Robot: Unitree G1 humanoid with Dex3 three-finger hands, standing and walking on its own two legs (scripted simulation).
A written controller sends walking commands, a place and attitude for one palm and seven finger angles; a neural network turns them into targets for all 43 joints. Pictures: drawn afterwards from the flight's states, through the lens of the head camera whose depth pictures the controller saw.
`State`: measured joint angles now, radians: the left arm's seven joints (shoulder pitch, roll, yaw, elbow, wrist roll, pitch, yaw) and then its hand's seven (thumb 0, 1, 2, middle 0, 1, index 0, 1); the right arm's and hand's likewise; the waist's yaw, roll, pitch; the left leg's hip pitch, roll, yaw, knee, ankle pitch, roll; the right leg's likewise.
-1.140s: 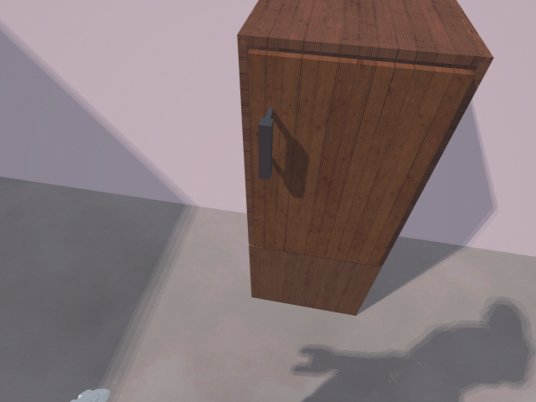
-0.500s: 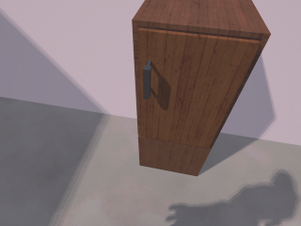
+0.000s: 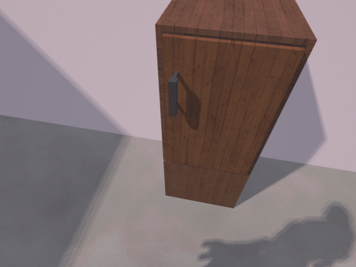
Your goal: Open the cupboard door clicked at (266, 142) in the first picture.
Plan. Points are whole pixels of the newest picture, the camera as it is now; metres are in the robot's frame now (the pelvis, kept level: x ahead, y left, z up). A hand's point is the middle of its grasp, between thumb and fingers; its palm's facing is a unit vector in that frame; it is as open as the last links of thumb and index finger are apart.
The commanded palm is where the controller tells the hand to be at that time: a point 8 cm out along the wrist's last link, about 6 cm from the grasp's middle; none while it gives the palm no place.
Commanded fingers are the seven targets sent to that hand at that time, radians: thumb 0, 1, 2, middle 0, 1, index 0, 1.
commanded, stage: look at it before walking up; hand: left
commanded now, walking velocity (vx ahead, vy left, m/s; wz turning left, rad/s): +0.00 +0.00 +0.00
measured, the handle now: (174, 94) +0.60 +0.05 +0.05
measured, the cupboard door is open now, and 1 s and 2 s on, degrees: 0 0 0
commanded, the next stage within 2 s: shuffle to correct the standing spot in 0.30 s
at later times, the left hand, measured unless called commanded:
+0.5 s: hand out of the picture +0.07 +0.23 -0.16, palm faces -0.02 -0.95 -0.31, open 7.3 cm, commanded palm none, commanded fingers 0.00 0.90 0.90 -0.20 -0.30 -0.20 -0.30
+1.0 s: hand out of the picture +0.05 +0.09 -0.17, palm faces -0.04 -0.98 -0.21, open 7.3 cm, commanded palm none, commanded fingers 0.00 0.90 0.90 -0.20 -0.30 -0.20 -0.30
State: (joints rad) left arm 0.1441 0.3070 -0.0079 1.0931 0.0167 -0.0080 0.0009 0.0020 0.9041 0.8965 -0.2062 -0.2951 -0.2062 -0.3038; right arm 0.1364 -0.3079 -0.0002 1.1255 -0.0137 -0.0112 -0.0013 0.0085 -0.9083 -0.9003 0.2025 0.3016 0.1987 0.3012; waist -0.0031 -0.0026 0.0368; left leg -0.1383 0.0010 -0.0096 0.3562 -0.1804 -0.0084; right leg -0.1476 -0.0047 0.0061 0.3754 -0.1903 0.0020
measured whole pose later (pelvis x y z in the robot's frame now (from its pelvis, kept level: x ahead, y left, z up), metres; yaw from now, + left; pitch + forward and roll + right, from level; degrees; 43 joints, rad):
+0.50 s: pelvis +0.01 +0.00 +0.00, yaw +0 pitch -2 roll +0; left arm 0.15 0.31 0.00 1.10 0.01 0.00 0.01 0.00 0.90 0.90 -0.21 -0.29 -0.21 -0.30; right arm 0.12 -0.31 0.00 1.13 -0.02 -0.01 -0.01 0.01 -0.91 -0.90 0.20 0.30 0.20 0.30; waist 0.00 0.00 0.03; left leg -0.13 0.01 -0.01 0.35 -0.19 -0.02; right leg -0.14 0.01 0.01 0.37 -0.20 0.00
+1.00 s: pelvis +0.04 -0.08 -0.01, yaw -4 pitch -1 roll +2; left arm 0.28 0.11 0.00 1.07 0.02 0.00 0.03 0.01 0.92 0.90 -0.21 -0.30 -0.21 -0.30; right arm 0.22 -0.20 -0.05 1.12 -0.01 0.04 -0.04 0.01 -0.91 -0.90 0.20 0.30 0.19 0.30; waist 0.01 0.02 0.07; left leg -0.37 0.03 0.03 0.86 -0.40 -0.04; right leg -0.19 0.03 -0.08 0.47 -0.27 -0.09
